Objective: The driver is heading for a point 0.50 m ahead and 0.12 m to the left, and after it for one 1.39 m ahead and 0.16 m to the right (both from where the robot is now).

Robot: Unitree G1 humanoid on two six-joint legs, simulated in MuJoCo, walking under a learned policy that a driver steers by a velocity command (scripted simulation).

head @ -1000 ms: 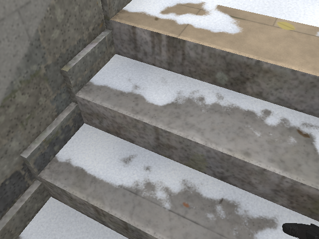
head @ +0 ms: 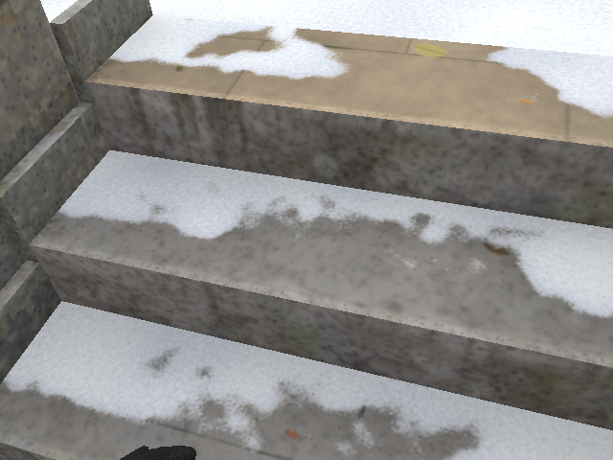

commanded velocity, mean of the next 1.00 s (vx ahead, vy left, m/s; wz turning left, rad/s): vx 0.48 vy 0.00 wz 0.06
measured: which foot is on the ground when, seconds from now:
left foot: up 0.00-0.52, down 0.54-1.00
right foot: down 0.00-0.56, up 0.58-0.98, down 1.00-1.00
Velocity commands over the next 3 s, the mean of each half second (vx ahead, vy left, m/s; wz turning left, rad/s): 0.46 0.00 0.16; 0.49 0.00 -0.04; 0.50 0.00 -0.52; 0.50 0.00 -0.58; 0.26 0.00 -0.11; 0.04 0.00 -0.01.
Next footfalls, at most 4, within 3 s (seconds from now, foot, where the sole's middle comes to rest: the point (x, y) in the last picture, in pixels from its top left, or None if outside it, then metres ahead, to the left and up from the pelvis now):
0.54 left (285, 447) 0.46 0.09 -0.46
1.00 right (352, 247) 0.74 -0.03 -0.29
1.50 left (277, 63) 1.10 0.10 -0.11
2.04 right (446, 26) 1.21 -0.26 -0.11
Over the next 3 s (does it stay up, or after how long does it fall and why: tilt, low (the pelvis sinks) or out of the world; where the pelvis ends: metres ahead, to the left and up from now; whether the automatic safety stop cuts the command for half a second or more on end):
stays up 1.36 -0.24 0.65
